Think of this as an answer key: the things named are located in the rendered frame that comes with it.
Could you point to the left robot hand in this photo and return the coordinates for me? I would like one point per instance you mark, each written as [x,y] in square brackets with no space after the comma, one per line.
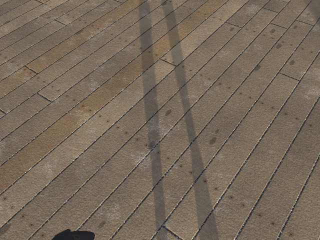
[74,235]

